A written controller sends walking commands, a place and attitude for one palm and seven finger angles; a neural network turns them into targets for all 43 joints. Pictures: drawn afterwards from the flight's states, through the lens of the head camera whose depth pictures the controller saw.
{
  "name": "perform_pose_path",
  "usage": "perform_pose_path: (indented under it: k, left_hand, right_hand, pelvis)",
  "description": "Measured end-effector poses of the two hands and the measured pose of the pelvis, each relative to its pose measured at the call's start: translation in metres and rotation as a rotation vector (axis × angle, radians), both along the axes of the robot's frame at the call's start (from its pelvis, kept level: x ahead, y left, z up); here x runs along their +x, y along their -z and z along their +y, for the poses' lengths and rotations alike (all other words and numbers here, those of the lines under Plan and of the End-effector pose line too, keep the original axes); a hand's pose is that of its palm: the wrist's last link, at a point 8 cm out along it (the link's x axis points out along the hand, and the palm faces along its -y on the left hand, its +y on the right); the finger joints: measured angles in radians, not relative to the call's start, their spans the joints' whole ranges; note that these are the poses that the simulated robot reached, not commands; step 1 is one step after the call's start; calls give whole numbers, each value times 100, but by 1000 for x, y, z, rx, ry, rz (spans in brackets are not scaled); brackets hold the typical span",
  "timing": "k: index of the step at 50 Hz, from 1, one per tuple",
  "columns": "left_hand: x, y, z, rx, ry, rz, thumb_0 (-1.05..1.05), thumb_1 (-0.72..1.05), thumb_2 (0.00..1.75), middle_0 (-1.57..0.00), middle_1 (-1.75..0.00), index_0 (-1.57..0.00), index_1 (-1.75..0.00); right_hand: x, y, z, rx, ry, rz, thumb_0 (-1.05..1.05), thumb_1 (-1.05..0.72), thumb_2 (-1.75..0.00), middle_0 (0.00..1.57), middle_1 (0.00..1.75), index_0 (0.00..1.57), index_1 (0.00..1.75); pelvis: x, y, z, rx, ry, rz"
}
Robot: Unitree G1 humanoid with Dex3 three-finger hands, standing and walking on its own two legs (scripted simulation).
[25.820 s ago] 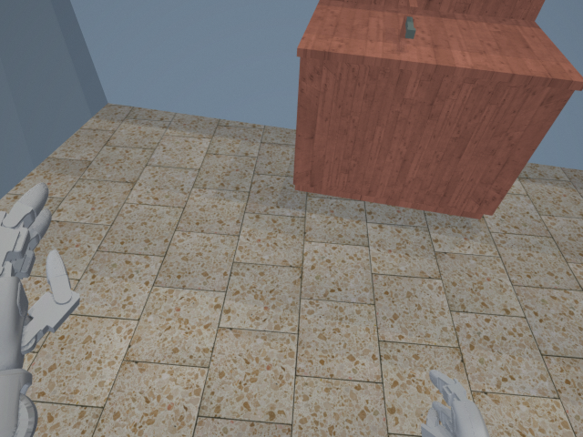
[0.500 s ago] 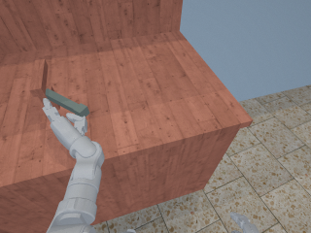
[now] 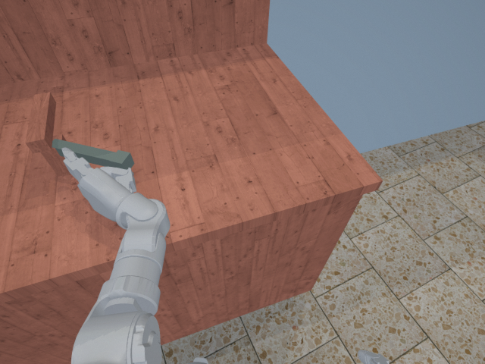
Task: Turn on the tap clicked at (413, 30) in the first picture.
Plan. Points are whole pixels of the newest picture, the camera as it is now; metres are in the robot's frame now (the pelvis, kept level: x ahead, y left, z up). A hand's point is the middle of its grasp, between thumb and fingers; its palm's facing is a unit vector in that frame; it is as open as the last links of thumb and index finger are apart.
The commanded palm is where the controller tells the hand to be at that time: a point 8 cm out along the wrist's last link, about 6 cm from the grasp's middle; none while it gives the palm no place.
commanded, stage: push the lever round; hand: left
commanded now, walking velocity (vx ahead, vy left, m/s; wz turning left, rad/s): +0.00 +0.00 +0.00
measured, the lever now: (122, 162) +0.44 +0.22 +0.09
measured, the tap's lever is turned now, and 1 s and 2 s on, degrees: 55 81 80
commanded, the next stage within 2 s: lift the hand up off the lever in 0.54 s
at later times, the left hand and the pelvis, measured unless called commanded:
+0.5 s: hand (139, 158) +0.46 +0.19 +0.09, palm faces +0.84 -0.54 -0.10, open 7.8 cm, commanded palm +0.40 +0.20 +0.08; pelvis +0.00 -0.01 +0.00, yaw +0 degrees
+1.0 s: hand (130, 152) +0.46 +0.21 +0.09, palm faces +0.84 -0.54 -0.08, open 7.8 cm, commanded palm +0.40 +0.21 +0.10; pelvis +0.02 +0.00 +0.01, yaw -1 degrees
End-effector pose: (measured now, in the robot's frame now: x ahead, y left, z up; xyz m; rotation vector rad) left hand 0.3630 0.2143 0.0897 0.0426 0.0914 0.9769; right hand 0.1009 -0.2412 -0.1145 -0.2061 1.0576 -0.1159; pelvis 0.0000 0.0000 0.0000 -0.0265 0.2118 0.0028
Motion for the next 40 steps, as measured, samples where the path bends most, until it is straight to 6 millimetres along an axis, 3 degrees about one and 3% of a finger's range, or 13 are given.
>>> perform_pose_path:
  k: [40]
  left_hand:
    - [55,-5,-6,-9,-14,21,1,92,92,-16,-15,-12,-14]
  right_hand:
    - [-50,3,-12,-3,86,143,1,-91,-90,20,30,21,30]
  pelvis:
    - [12,-1,-3,6,21,61]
